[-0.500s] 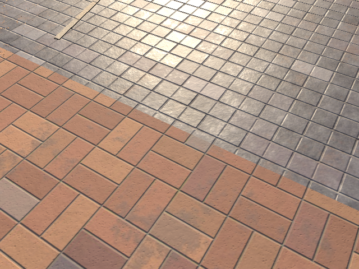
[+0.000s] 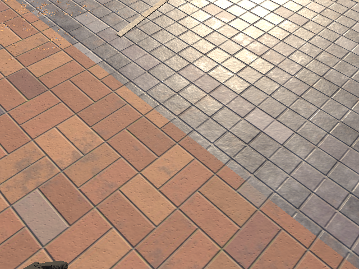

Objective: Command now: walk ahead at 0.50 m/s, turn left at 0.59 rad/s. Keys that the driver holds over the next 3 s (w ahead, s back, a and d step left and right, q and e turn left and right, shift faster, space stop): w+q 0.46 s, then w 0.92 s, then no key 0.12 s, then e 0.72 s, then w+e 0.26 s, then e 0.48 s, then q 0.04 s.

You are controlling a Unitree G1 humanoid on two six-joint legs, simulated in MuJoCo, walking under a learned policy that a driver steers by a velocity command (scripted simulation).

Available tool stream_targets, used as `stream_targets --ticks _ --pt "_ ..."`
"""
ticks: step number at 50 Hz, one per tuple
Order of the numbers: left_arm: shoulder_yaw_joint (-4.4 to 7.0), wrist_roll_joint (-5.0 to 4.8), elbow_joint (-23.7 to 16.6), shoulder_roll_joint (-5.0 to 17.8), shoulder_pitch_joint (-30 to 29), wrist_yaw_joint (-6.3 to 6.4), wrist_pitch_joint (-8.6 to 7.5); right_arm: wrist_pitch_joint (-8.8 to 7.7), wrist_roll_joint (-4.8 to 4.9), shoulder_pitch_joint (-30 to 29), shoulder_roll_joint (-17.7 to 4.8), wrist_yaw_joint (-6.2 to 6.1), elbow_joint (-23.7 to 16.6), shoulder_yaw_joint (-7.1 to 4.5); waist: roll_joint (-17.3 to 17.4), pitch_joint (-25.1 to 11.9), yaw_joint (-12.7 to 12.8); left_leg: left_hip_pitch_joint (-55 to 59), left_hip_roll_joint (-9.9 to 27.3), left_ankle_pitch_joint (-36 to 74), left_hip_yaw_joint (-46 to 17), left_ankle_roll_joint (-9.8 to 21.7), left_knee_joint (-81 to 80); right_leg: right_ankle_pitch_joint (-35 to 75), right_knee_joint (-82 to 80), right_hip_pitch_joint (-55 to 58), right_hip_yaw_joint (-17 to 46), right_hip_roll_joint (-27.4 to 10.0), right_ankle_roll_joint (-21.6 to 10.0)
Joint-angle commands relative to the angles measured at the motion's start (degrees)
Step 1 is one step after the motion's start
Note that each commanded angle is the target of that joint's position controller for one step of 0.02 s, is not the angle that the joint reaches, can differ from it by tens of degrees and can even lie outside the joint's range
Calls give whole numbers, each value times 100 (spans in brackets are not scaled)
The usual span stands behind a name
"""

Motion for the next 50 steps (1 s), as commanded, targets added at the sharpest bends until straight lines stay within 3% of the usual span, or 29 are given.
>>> stream_targets --ticks 1,4,7,9,11,12,13,14,15,16,17,18,21,24,28,31,33,35,36,37,38,39,40,41,42,43,44,47,50 --pt "23 -10 -414 247 -466 -42 -43 -70 27 -39 -1011 -111 -397 -226 550 -172 46 -117 1164 1137 -1032 715 -708 1082 -1194 243 -148 300 78" --pt "-27 -71 -605 238 -931 -130 -95 -45 38 196 -1006 -114 -328 -223 684 -51 -151 -104 1181 782 -1181 587 -624 1501 -1926 521 -185 487 26" --pt "-19 -92 -752 389 -1098 -216 -177 17 63 391 -979 -141 -270 -220 697 -53 -201 426 1354 790 -1578 556 -170 1250 -2323 529 -75 572 -59" --pt "9 -106 -758 519 -940 -254 -245 70 47 368 -1020 -181 -304 -238 829 -94 -84 674 1462 1036 -1864 506 163 778 -2463 770 -67 621 -157" --pt "115 -74 -551 751 -75 -227 -310 101 32 155 -960 -182 -431 -212 970 -472 380 596 1218 1940 -1849 327 867 639 -2713 1975 -223 704 -407" --pt "200 34 -411 1000 819 -195 -333 80 -18 -42 -748 -143 -587 -121 779 -1199 824 -10 909 1866 -1567 130 2074 700 -2433 3483 243 113 -742" --pt "325 125 -305 1465 1758 -141 -285 40 -11 529 -388 -139 -713 -21 -418 -2225 823 -1713 180 54 -879 -299 4097 216 -2425 5726 2152 -1233 -1453" --pt "287 -1 -160 1312 1869 -196 -214 -4 126 973 -478 -126 -768 33 -1826 -2556 623 -3043 114 -2413 -712 -428 5283 -938 -3083 6357 4156 -1972 -1943" --pt "143 -88 -304 746 1528 -182 -163 16 177 613 -1044 -127 -693 -95 -986 -1645 726 -3513 525 -2051 -792 -460 5762 -1696 -3248 5660 3581 -1753 -1669" --pt "68 -71 -371 509 1213 -152 -93 49 121 63 -1173 -123 -799 -132 -429 -967 756 -3491 751 -1546 -534 -472 5731 -1490 -3350 4767 2613 -1479 -1395" --pt "25 -19 -355 433 940 -152 -52 66 58 -218 -1081 -116 -888 -141 -176 -483 616 -3291 932 -1205 -424 -473 5453 -901 -3541 3916 1965 -1219 -1285" --pt "-16 24 -325 335 810 -149 -51 93 26 -285 -989 -97 -931 -163 -250 -271 473 -3083 1109 -994 -425 -448 5171 -474 -3694 3426 1498 -1019 -1210" --pt "21 -3 -197 440 801 -157 -118 198 93 -215 -626 -49 -1048 -103 -398 -154 311 -2847 1326 -754 -267 -466 4733 185 -4099 2929 657 -891 -1274" --pt "95 -8 -86 675 941 -138 -146 214 40 -506 -562 -36 -1230 -60 -199 -159 338 -3107 1374 -117 -266 -557 4080 914 -4238 3069 120 -945 -1382" --pt "92 -70 32 792 1144 -148 -75 99 22 -1138 -396 89 -1362 58 -114 -21 535 -2716 1182 986 66 -503 2524 1274 -4274 3128 -657 -647 -1220" --pt "111 -162 195 966 1553 -153 11 52 27 -1754 -377 189 -1562 118 -110 159 746 -2608 1045 1012 365 -454 1798 1227 -4213 3483 -736 -783 -1199" --pt "125 -212 316 1062 1735 -153 92 41 36 -1965 -462 232 -1689 112 -206 231 734 -2633 962 606 443 -347 1494 1560 -4033 3912 -688 -983 -1156" --pt "140 -251 387 1184 1725 -132 169 34 6 -1790 -647 251 -1705 41 -391 54 487 -2120 734 132 625 -157 1227 2872 -3513 4195 -780 -1059 -1048" --pt "133 -274 412 1225 1645 -112 205 33 -23 -1232 -813 240 -1558 -56 -437 -299 105 -1227 534 263 786 -16 958 3770 -2823 4128 -976 -946 -923" --pt "74 -248 421 1110 1675 -85 218 47 -29 -326 -1106 195 -1255 -218 -361 -838 -323 204 395 583 827 147 851 3968 -1764 3630 -1213 -703 -744" --pt "-64 -60 245 810 1657 -74 180 93 -62 709 -1600 87 -1059 -374 325 -1632 -698 2078 1457 1024 -519 516 1152 2106 92 2200 -1338 -425 -487" --pt "-274 -24 119 154 2262 -155 38 91 -67 650 -2012 83 -1034 -380 1673 -2346 -112 3447 2807 132 -3394 1477 428 -2438 1920 158 -827 610 -213" --pt "-131 -214 179 751 1799 -203 -77 58 -52 726 -1481 110 -1082 -247 1018 -2376 -445 3347 2777 -217 -3644 1389 58 -2605 2517 -409 -7 429 -277" --pt "-86 -343 -29 876 1293 -221 -126 16 -55 398 -1281 115 -1050 -172 934 -1478 -399 2680 2545 219 -2670 1159 -11 -2157 2552 -838 -112 186 -335" --pt "-107 -276 -47 797 1123 -189 -136 -7 -42 31 -1122 119 -1064 -120 585 -1025 -193 1877 2275 700 -2003 990 -101 -1644 2213 -695 -178 -52 -345" --pt "-79 -169 -26 780 1092 -167 -107 -21 -75 -289 -955 135 -1087 -76 535 -717 10 1160 2087 1061 -1562 905 -282 -1323 1863 -407 -182 -195 -307" --pt "-69 -155 15 742 1249 -177 -31 -47 -123 -479 -810 141 -1117 -34 610 -620 225 676 1955 1196 -1302 871 -500 -1096 1701 -25 -119 -305 -285" --pt "-120 -118 28 473 1322 -158 163 -164 -87 -565 -885 126 -1014 -65 555 -412 448 86 1907 1312 -878 966 -1000 -687 1177 165 -152 -338 -131" --pt "-159 -43 -139 398 790 -152 186 -186 -85 -392 -997 48 -847 -96 443 -155 342 59 1781 1312 -441 878 -1185 259 184 -114 -160 -320 -14"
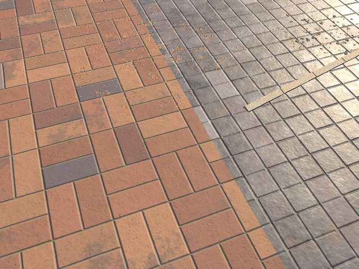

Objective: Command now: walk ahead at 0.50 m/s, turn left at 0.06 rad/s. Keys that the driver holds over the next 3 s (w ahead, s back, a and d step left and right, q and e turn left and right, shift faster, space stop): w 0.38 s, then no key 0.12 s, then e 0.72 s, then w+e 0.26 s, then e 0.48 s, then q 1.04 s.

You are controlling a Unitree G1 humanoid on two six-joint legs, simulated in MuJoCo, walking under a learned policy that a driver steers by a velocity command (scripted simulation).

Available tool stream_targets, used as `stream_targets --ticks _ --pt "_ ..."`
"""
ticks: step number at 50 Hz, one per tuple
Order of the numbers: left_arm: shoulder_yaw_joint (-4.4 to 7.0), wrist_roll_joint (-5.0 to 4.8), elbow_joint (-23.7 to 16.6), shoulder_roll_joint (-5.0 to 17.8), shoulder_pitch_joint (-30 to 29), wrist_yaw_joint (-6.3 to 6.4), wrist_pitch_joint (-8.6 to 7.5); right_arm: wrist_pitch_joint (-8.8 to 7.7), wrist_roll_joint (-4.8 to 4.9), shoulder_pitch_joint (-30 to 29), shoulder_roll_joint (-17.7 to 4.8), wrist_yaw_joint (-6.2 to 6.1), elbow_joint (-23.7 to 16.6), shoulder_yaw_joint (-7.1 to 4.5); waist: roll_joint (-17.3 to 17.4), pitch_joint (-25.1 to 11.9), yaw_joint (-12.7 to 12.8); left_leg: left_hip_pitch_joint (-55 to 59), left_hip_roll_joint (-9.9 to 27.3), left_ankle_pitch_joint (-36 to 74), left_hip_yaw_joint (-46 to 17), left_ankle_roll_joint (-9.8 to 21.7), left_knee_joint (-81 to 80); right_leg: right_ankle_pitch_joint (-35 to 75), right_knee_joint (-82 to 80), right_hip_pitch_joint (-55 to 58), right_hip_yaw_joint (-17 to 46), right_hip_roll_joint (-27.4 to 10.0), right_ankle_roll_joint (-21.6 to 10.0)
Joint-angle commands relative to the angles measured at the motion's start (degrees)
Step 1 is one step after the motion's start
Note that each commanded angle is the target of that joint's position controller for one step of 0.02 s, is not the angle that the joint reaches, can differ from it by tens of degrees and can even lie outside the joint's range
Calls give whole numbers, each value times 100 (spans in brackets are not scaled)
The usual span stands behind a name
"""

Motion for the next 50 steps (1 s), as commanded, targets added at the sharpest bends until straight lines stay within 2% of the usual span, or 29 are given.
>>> stream_targets --ticks 1,6,9,11,12,13,14,15,16,17,18,19,20,23,25,28,32,34,35,36,37,38,39,40,41,42,44,48,50 --pt "17 47 -302 212 -99 -14 -12 -134 17 -315 -866 -82 -340 -207 541 15 171 -13 1464 1206 -903 1023 -1025 1043 -921 -122 110 -88 85" --pt "-52 -25 -535 179 -954 -139 -83 -83 89 162 -1058 -116 -26 -256 589 240 -170 294 1497 787 -644 809 -931 1788 -2283 210 -82 240 -5" --pt "-25 -29 -668 317 -1095 -220 -121 -12 132 267 -1115 -142 137 -289 652 292 -126 886 1780 991 -762 689 -604 1299 -2646 140 -24 307 -235" --pt "34 -19 -613 458 -766 -237 -148 50 134 182 -1163 -171 188 -305 763 111 100 1149 1812 1846 -744 548 -169 892 -2792 631 -175 463 -405" --pt "123 2 -455 594 -220 -218 -156 89 132 85 -1145 -187 188 -289 749 -210 411 1124 1612 2771 -558 415 496 845 -2915 1402 -379 666 -532" --pt "269 22 -186 892 702 -168 -155 115 83 148 -951 -211 170 -208 589 -840 766 665 1279 2866 -287 225 1691 1012 -2766 2759 -285 585 -717" --pt "403 130 -91 1489 1431 -122 -138 58 2 698 -474 -200 -9 -42 -516 -1795 707 -1201 642 1069 -7 -154 3919 717 -2746 4932 1786 -829 -1443" --pt "373 34 -8 1392 1663 -166 -113 -64 19 932 -254 -170 58 41 -1468 -2302 680 -2613 -81 -2367 -611 -326 5168 -412 -3792 5833 4006 -1409 -1974" --pt "245 -48 -52 984 1442 -161 -121 -148 159 410 -814 -124 12 -94 -909 -1675 808 -3332 262 -2269 -990 -241 5750 -1185 -4006 5493 3691 -1283 -1722" --pt "196 -31 -134 812 1047 -142 -116 -193 226 -58 -920 -113 -128 -114 -562 -1000 733 -3557 570 -1723 -802 -148 5675 -1066 -4091 4728 2931 -1121 -1501" --pt "153 28 -202 673 683 -133 -106 -193 165 -317 -884 -146 -172 -109 -213 -592 584 -3383 824 -1215 -669 -130 5373 -629 -4220 3931 2361 -922 -1409" --pt "102 96 -245 501 446 -141 -121 -150 103 -347 -847 -166 -168 -138 -216 -336 397 -3066 1011 -872 -685 -135 5039 -155 -4398 3297 1945 -731 -1359" --pt "67 154 -269 408 287 -145 -142 -84 86 -219 -772 -176 -129 -145 -337 -273 226 -2687 1075 -707 -696 -176 4895 624 -4514 2901 1661 -628 -1349" --pt "90 141 -147 506 268 -104 -216 59 11 -18 -535 -235 -60 -113 -197 -295 -16 -2279 1016 -598 -561 -425 4356 3425 -4502 2525 742 -520 -1467" --pt "110 126 -72 578 276 -22 -176 82 -30 -264 -400 -246 -123 -61 -154 -306 -10 -2267 988 -51 -476 -531 3601 4163 -4453 2542 279 -381 -1389" --pt "130 58 38 676 496 43 -66 61 -41 -861 -285 -213 -229 -5 -172 -360 219 -1834 735 907 -337 -548 2319 4127 -4337 2587 24 -93 -1182" --pt "208 -39 135 864 724 99 132 55 -4 -1382 -489 -189 -382 -57 -275 -312 411 -1835 483 901 -463 -556 1524 3523 -3912 3078 489 -257 -1190" --pt "229 -80 98 833 643 144 218 17 -27 -1313 -640 -166 -381 -114 -325 -326 314 -1675 434 703 -545 -459 1140 3062 -3533 3218 860 -314 -1099" --pt "227 -106 46 795 504 168 251 -15 -46 -1067 -702 -165 -297 -154 -310 -385 141 -1286 391 965 -493 -371 758 2746 -3239 3152 953 -219 -976" --pt "198 -90 -5 672 500 179 261 -55 -92 -774 -862 -193 -200 -215 -159 -549 30 -583 538 1854 -528 -220 402 2367 -2778 2913 897 78 -758" --pt "103 29 -199 367 462 178 227 -58 -204 -378 -1239 -267 -199 -297 459 -1136 -38 634 1466 3772 -1256 150 698 1189 -1718 2206 620 528 -472" --pt "-6 78 -135 -64 1342 153 190 56 -201 -361 -1421 -315 -258 -331 1810 -1710 271 2109 2863 5419 -2486 1160 1010 -2582 -130 681 150 1272 -90" --pt "98 -32 -100 452 1338 141 226 145 -127 -276 -1032 -300 -312 -251 1586 -2055 58 1890 2962 4245 -2864 1389 725 -3013 692 368 368 1067 25" --pt "218 -115 -173 738 947 166 319 185 -96 -518 -809 -312 -370 -182 1168 -1565 45 1494 2611 3131 -2409 1193 543 -2633 1110 84 344 855 97" --pt "244 -121 -218 693 751 220 439 221 -84 -839 -727 -335 -398 -153 964 -1217 126 1017 2333 2207 -2017 999 363 -2214 1180 -39 266 681 186" --pt "278 -88 -231 691 718 262 572 255 -66 -1120 -662 -345 -433 -126 979 -910 195 461 2205 1456 -1724 919 132 -1911 1129 65 270 556 277" --pt "267 -70 -325 498 763 290 738 288 -155 -1431 -747 -358 -404 -155 1197 -569 340 -509 1927 753 -1119 869 -255 -1446 842 638 33 541 359" --pt "218 -22 -564 304 578 228 754 293 -127 -1587 -845 -411 -325 -204 1139 -694 304 -588 1991 971 -506 926 -305 -990 -256 1163 -151 423 267" --pt "215 -18 -672 340 450 157 741 323 -98 -1576 -956 -418 -271 -240 1133 -803 248 -454 2117 1043 -397 920 -264 -815 -747 1436 -245 411 173"
Over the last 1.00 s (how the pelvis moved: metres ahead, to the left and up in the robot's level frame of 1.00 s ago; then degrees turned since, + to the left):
0.53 0.11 0.00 23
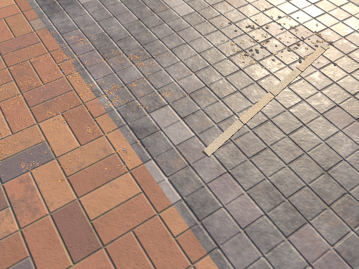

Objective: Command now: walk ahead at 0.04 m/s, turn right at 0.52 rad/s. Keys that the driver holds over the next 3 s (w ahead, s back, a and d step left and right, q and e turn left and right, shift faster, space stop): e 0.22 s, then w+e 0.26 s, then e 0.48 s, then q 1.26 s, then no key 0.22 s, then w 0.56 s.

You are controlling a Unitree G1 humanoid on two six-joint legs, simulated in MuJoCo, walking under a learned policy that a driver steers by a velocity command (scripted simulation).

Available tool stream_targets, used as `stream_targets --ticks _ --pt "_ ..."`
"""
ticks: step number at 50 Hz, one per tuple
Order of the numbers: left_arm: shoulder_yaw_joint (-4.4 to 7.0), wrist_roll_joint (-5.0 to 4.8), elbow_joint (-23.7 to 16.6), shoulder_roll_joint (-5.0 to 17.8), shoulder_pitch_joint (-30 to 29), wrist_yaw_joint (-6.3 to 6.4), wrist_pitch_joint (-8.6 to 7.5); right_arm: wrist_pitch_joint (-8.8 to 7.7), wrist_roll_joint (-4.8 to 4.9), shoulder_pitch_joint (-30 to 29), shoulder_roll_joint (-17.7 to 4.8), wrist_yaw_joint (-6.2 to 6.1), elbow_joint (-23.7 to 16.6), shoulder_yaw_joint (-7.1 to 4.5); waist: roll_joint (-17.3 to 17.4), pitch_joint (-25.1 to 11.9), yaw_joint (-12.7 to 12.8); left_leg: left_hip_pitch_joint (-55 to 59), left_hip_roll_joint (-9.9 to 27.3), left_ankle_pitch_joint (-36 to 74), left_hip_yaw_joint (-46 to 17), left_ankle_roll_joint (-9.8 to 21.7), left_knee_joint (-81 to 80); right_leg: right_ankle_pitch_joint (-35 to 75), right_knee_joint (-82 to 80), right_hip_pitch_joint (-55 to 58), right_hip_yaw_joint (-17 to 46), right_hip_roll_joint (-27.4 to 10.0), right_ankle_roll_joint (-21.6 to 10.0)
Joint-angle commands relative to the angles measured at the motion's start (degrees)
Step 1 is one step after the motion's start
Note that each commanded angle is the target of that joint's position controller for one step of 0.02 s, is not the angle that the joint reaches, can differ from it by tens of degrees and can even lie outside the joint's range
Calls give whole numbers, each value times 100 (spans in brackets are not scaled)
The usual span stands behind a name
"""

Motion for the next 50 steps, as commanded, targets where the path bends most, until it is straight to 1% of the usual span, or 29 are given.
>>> stream_targets --ticks 1,3,5,6,7,8,9,10,11,12,13,15,19,24,26,28,29,30,31,32,33,34,35,38,42,45,48,49,50 --pt "84 16 -389 375 261 -87 -24 -31 46 -260 -1035 -34 -300 -262 1030 -1031 58 644 1536 641 -837 1175 -879 283 -604 753 -135 -68 -128" --pt "130 22 -424 445 333 -158 -6 14 123 -277 -1107 -11 -240 -285 1015 -1003 131 720 1595 420 -743 1019 -701 449 -1189 1057 -271 -9 -293" --pt "203 56 -295 484 690 -187 7 73 232 -246 -1023 7 -138 -281 818 -942 304 446 1389 -255 -437 593 -166 1009 -2176 1756 -423 229 -593" --pt "279 97 -278 691 842 -150 8 112 228 10 -809 39 -5 -248 173 -679 298 -97 1024 -942 -55 137 679 1553 -2933 2107 187 8 -873" --pt "408 95 -442 1360 856 -23 6 128 -11 129 -451 96 -136 -157 -1704 -492 32 -1636 156 -2808 499 -520 2586 3216 -3366 2700 2344 -1509 -1565" --pt "393 299 -626 1544 778 -72 -117 87 -14 -559 -627 44 -419 -217 -1535 -585 360 -2087 -318 -3301 -577 -530 3617 3039 -3718 2059 3155 -1957 -2382" --pt "367 354 -649 1393 574 -102 -257 86 92 -748 -782 3 -448 -270 -976 -532 317 -2116 -221 -2792 -929 -400 4014 2360 -3835 1923 2773 -1651 -2195" --pt "338 236 -686 1236 241 -74 -346 100 130 -564 -829 -40 -351 -314 -756 -451 102 -2155 -136 -2184 -1042 -314 4013 2009 -3786 1903 2348 -1337 -1810" --pt "268 117 -742 993 -3 -38 -361 117 86 -386 -853 -96 -185 -348 -577 -512 7 -2097 -81 -1837 -1091 -319 3989 1866 -3707 1930 2103 -1147 -1539" --pt "225 25 -729 859 15 -3 -363 101 39 -234 -876 -91 -133 -369 -629 -629 -32 -1980 -84 -1478 -1061 -340 3972 1321 -3770 1917 1990 -1002 -1472" --pt "183 3 -709 736 168 25 -370 52 60 -211 -843 -38 -135 -374 -647 -716 -17 -1928 -109 -1170 -1053 -335 3911 470 -3909 1998 2040 -886 -1464" --pt "162 18 -676 690 417 68 -415 -73 148 -377 -797 52 -191 -366 -712 -618 86 -2118 -144 -769 -1085 -325 3315 -423 -4191 2307 2294 -881 -1486" --pt "227 5 -627 880 653 120 -497 -311 158 -733 -663 189 -252 -301 -728 -442 247 -1821 -259 -465 -1160 -398 1757 -115 -4241 2524 2326 -825 -1521" --pt "271 -44 -661 996 719 40 -493 -505 243 -808 -679 340 -282 -247 -735 -308 333 -873 -426 -759 -1083 -375 755 -292 -4091 1954 2568 -700 -1650" --pt "257 -18 -708 961 640 21 -441 -559 250 -694 -772 341 -274 -266 -727 -275 240 -400 -522 -751 -1090 -307 409 177 -3865 1811 2713 -563 -1593" --pt "227 -39 -817 866 381 40 -377 -602 196 -277 -833 322 -195 -294 -740 -423 -102 381 -539 -208 -1007 -222 -300 1163 -3303 1685 2679 -290 -1371" --pt "184 -32 -901 693 287 55 -364 -598 140 1 -984 295 -136 -340 -610 -633 -232 1060 -245 204 -1110 -109 -480 1255 -2854 1412 2541 -76 -1148" --pt "74 25 -1021 329 239 60 -364 -561 40 468 -1262 240 -97 -395 19 -1082 -351 2068 675 583 -1842 213 -430 502 -1758 763 2080 273 -838" --pt "18 -18 -1232 79 666 68 -382 -437 -68 631 -1753 195 -19 -472 1629 -1147 -10 2749 1857 1111 -3426 1057 -557 -1420 -539 -642 1046 1038 -514" --pt "137 4 -1179 655 798 70 -399 -390 35 619 -1422 211 -23 -418 1555 -922 -65 2591 2272 978 -3902 1440 -610 -1542 442 -1233 917 559 -294" --pt "245 -3 -1091 951 722 58 -365 -361 79 419 -1049 194 -142 -306 1158 -710 -79 2366 1962 1043 -3284 1304 -557 -1155 914 -1299 904 347 -177" --pt "286 -5 -1030 954 701 60 -292 -316 66 161 -888 180 -210 -247 974 -605 3 2126 1606 1133 -2677 1084 -523 -842 1108 -1247 792 259 -66" --pt "300 3 -1056 926 651 59 -229 -265 83 -22 -824 158 -261 -216 973 -531 36 1917 1453 1220 -2303 988 -548 -554 1187 -1246 718 171 11" --pt "179 -47 -1283 499 380 -18 -146 -174 48 -46 -1013 86 -220 -255 1036 -403 -19 1411 1212 1959 -1412 1068 -803 107 848 -913 333 83 153" --pt "96 -15 -1533 336 75 -133 -149 -76 106 -69 -1154 68 -219 -298 964 -617 -126 1505 1258 2113 -828 1083 -779 715 -301 -369 119 -45 93" --pt "123 -10 -1644 413 -54 -233 -129 -41 190 -69 -1306 140 -217 -339 992 -577 -141 1410 1319 1987 -565 967 -639 897 -1044 181 -120 22 -85" --pt "205 -16 -1714 532 -2 -303 -76 -49 345 -36 -1396 208 -193 -369 963 -546 -29 1565 1424 1880 -487 747 -128 1001 -1924 616 -267 153 -366" --pt "236 9 -1657 543 182 -290 -89 -54 396 11 -1334 223 -144 -342 838 -625 100 1353 1274 1847 -390 592 341 1411 -2572 1252 -290 309 -529" --pt "328 42 -1578 768 479 -217 -117 -86 342 355 -1097 267 -5 -260 322 -862 202 929 930 1538 -110 279 1151 2436 -3104 2235 -57 323 -735"
Over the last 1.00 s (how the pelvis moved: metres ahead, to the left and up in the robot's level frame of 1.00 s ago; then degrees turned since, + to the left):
0.40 -0.05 -0.01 -14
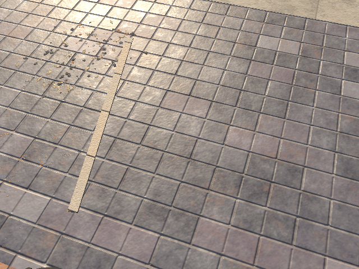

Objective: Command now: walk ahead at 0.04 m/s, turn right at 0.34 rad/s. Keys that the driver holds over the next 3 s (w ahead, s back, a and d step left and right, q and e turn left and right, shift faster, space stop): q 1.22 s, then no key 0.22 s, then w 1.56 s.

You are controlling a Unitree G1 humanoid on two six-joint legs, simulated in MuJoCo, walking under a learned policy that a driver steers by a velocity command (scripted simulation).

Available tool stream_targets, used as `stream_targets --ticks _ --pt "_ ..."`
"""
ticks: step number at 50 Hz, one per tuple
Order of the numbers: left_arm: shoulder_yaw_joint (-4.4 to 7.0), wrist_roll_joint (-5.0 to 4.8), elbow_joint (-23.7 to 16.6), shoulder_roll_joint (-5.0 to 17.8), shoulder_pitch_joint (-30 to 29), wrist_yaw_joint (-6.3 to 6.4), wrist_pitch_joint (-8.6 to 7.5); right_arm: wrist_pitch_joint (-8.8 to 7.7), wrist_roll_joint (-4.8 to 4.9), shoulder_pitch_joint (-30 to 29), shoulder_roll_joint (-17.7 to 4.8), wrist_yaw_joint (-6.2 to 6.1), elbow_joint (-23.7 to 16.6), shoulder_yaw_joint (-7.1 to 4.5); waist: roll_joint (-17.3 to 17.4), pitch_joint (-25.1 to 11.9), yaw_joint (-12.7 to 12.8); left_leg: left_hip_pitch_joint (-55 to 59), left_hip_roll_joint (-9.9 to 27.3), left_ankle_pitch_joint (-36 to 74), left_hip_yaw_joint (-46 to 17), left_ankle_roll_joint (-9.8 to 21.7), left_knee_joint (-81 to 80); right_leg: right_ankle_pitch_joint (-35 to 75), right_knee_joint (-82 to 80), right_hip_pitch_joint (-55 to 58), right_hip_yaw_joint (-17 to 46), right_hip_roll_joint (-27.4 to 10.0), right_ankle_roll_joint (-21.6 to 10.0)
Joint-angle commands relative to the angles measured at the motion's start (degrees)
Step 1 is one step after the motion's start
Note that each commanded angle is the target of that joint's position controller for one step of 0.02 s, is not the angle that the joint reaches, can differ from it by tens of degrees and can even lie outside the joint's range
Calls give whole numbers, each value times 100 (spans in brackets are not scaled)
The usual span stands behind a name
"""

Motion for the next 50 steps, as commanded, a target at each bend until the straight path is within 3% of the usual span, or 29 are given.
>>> stream_targets --ticks 1,2,3,4,5,6,8,12,18,21,22,23,24,25,26,27,28,29,32,36,40,44,46,48,49,50 --pt "399 121 -302 1281 956 193 -96 -133 -282 62 -320 91 -375 47 -1211 -1546 432 -1494 267 512 2 179 2364 3636 -859 3087 1785 -1263 -844" --pt "241 264 -442 1145 681 192 -176 -126 -295 165 -186 99 -416 137 -1675 -2078 317 -2194 -226 -2037 -653 -63 3411 4223 -906 3034 3002 -2423 -2026" --pt "60 249 -336 541 667 124 -266 -45 -151 -62 -635 96 -291 7 -782 -2027 543 -2037 33 -1891 -1102 -119 3739 3638 -1005 2590 2360 -2089 -1948" --pt "-29 242 -166 356 463 93 -339 3 -51 -54 -564 103 -255 23 -802 -1591 373 -2051 115 -1718 -1148 -91 3572 3071 -1026 2288 1744 -1678 -1595" --pt "-16 212 -87 402 186 91 -357 44 -56 12 -497 54 -128 38 -659 -1351 266 -2039 178 -1448 -1137 -99 3264 2380 -1126 2066 1408 -1391 -1297" --pt "-28 209 -39 404 -71 109 -373 101 -110 38 -563 -1 -51 20 -727 -1118 198 -1783 162 -1054 -1127 -173 3073 2320 -1226 1633 1137 -1278 -1186" --pt "-46 301 63 360 -343 161 -410 174 -98 347 -528 -40 106 20 -783 -994 13 -1165 10 -580 -1046 -280 2752 2404 -1343 1101 636 -1111 -1145" --pt "65 236 263 586 -360 285 -350 222 -90 67 -561 -90 -104 28 -775 -791 223 -1281 -66 -477 -866 -242 2212 1580 -1418 1274 659 -1358 -1319" --pt "137 148 466 597 -485 355 -236 288 -79 63 -452 4 -329 -2 -690 -674 234 -1372 -81 -572 -660 1 1886 1424 -1321 1501 691 -1713 -1348" --pt "169 14 540 614 -720 384 -172 276 -88 495 -378 106 -269 -27 -656 -784 -64 -670 -311 300 -357 272 642 1484 -740 1402 284 -1558 -978" --pt "168 -39 652 516 -546 388 -153 257 -134 630 -499 110 -254 -70 -401 -717 -95 -334 -356 1053 -582 478 -84 856 -251 1167 -4 -1286 -596" --pt "128 98 647 278 -331 374 -149 226 -154 693 -1089 28 -334 -219 923 -692 107 291 592 2709 -2135 914 -712 -410 1157 203 -667 -665 18" --pt "56 203 279 138 -952 403 -178 153 -274 721 -1569 23 -458 -301 1910 -526 -81 542 1735 4021 -3960 2093 -986 -2881 2374 -1237 -402 356 412" --pt "114 150 274 332 -1138 421 -194 21 -401 762 -1398 63 -536 -251 1141 -822 -259 584 1768 3740 -3942 2443 -1055 -3114 3297 -1430 361 295 396" --pt "166 60 363 440 -1014 405 -193 -73 -353 522 -1250 62 -568 -212 866 -721 -75 578 1461 3457 -3401 2166 -969 -2615 3534 -1522 544 166 328" --pt "208 70 503 486 -856 425 -192 -93 -222 241 -1139 23 -617 -206 560 -642 73 587 1127 3152 -3001 1828 -881 -2104 3438 -1592 575 77 327" --pt "240 110 567 563 -805 453 -183 -75 -102 63 -944 -24 -663 -146 531 -610 131 604 988 3174 -2822 1638 -849 -1747 3281 -1612 613 13 367" --pt "245 118 607 525 -742 452 -192 -46 -75 52 -837 -70 -693 -99 590 -690 177 524 839 3416 -2668 1579 -837 -1474 3318 -1390 592 54 428" --pt "219 59 654 395 -612 423 -237 9 -114 245 -861 -133 -761 -109 554 -903 149 791 682 3706 -2547 1598 -792 -1061 3038 -1257 567 179 543" --pt "178 52 618 329 -764 408 -288 95 -92 306 -998 -179 -834 -167 691 -793 40 840 583 3119 -2756 1572 -756 -909 1966 -1137 633 213 661" --pt "174 35 616 381 -776 346 -361 159 -110 156 -1086 -145 -962 -206 851 -666 -5 363 505 2583 -3100 1604 -702 -968 1213 -605 676 302 666" --pt "189 8 626 463 -627 256 -477 218 -93 -66 -1080 -95 -1092 -212 945 -769 22 267 449 3057 -3541 1580 -423 -1107 573 -86 693 424 563" --pt "203 -5 665 487 -419 197 -540 252 -44 -217 -1044 -101 -1169 -202 975 -839 133 284 353 3217 -3759 1463 -217 -869 -94 277 664 463 468" --pt "253 21 789 571 -31 162 -590 286 17 -387 -926 -151 -1272 -163 854 -884 369 -102 2 2456 -3696 1077 107 438 -1333 1205 648 277 281" --pt "327 116 753 937 97 195 -574 272 -73 -130 -659 -151 -1304 -88 44 -1124 237 -709 -406 1032 -3197 753 926 1262 -1400 1972 1493 -733 -87" --pt "368 242 720 1295 -79 211 -513 227 -73 216 -536 -138 -1372 -72 -1434 -866 -118 -2009 -1424 -1634 -2133 383 1986 2780 -1379 2267 2823 -1771 -1023"
Over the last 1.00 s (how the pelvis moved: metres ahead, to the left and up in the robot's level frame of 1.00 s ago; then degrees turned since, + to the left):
0.14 -0.08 -0.01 -35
